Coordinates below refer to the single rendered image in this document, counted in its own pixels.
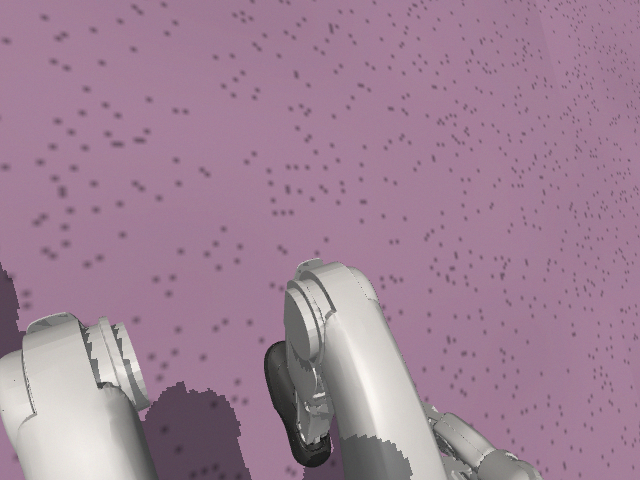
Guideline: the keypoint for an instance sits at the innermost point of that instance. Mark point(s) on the right robot arm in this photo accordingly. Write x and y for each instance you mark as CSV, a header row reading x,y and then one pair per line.
x,y
503,465

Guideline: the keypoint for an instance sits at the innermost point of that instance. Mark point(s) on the right robot hand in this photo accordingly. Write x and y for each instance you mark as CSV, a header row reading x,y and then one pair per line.
x,y
465,446

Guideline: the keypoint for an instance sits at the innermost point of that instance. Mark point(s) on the right robot foot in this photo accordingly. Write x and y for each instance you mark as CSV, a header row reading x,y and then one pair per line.
x,y
282,392

